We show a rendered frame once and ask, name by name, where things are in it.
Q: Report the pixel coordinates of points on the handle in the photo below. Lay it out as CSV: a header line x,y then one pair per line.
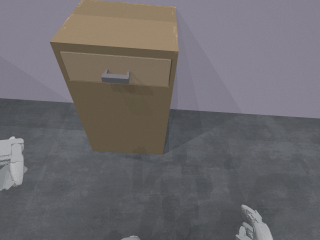
x,y
115,78

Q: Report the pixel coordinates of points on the robot right hand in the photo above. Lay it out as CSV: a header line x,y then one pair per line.
x,y
259,231

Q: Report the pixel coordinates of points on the cabinet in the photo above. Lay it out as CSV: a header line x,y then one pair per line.
x,y
118,117

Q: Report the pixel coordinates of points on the drawer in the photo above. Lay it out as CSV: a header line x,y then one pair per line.
x,y
143,70

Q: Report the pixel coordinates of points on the robot left hand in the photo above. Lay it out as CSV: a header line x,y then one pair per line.
x,y
12,159

